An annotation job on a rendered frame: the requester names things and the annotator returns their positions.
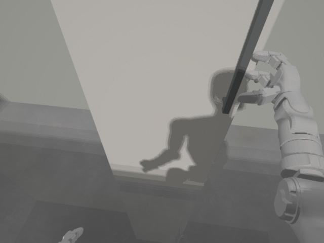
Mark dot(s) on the robot right hand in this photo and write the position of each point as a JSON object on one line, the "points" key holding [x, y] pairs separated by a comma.
{"points": [[286, 79]]}

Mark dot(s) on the robot left hand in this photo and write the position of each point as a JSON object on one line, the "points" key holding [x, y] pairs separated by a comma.
{"points": [[72, 236]]}

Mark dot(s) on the fridge door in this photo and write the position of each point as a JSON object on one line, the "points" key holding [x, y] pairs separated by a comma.
{"points": [[154, 73]]}

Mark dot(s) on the right robot forearm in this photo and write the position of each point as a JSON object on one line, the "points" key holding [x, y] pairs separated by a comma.
{"points": [[299, 140]]}

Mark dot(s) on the handle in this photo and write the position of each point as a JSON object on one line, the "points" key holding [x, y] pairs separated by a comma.
{"points": [[250, 44]]}

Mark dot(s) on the right robot upper arm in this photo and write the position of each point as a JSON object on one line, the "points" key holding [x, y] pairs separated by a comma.
{"points": [[300, 202]]}

